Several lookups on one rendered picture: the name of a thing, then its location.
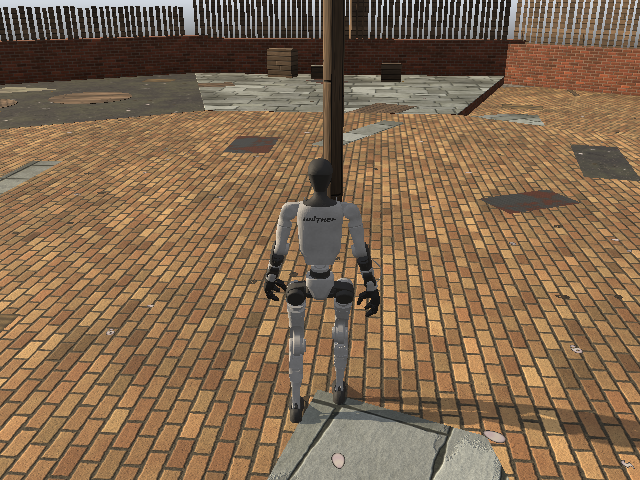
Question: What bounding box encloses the left robot hand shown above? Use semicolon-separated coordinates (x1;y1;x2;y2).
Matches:
264;278;287;301

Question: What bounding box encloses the robot right upper arm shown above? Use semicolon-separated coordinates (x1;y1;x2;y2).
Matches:
341;202;367;258

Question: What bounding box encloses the left robot foot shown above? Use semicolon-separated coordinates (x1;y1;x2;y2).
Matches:
289;396;304;423

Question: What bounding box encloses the right robot hand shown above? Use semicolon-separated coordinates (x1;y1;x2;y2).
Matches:
357;288;380;317

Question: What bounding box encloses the robot left forearm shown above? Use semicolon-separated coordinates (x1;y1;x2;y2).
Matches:
266;240;284;282

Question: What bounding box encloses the right robot shin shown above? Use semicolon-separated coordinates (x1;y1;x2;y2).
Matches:
334;327;348;391

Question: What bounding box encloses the robot left upper arm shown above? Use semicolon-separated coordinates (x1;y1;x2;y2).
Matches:
274;201;299;256

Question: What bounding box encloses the robot right forearm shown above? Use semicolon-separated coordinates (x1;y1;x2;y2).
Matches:
357;242;378;291

